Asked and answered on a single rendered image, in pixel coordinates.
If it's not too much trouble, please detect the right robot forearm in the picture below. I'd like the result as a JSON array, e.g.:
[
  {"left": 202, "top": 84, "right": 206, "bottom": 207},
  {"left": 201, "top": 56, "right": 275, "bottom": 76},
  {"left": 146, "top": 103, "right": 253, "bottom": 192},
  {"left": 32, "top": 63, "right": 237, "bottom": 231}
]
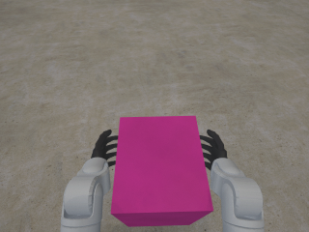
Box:
[{"left": 210, "top": 158, "right": 265, "bottom": 232}]

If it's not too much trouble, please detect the carton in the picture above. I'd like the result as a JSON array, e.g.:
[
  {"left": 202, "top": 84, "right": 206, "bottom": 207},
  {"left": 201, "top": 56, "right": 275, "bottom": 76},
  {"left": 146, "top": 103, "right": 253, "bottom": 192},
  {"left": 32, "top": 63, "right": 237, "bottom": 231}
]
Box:
[{"left": 110, "top": 115, "right": 213, "bottom": 227}]

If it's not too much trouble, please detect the robot right hand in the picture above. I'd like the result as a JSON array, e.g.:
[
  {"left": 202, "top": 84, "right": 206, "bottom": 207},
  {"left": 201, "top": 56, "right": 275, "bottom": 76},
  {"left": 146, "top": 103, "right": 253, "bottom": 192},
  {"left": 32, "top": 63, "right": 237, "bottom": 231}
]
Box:
[{"left": 199, "top": 130, "right": 227, "bottom": 170}]

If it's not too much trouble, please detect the robot left hand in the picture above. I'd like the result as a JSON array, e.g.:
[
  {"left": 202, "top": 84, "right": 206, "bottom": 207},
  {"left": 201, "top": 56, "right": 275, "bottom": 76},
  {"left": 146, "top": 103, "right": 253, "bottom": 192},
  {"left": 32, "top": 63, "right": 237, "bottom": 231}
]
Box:
[{"left": 91, "top": 130, "right": 119, "bottom": 167}]

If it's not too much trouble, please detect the left robot forearm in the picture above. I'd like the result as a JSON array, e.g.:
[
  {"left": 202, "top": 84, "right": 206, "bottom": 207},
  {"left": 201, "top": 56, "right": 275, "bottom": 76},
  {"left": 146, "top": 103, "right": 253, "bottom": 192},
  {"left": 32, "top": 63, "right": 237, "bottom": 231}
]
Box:
[{"left": 60, "top": 157, "right": 111, "bottom": 232}]

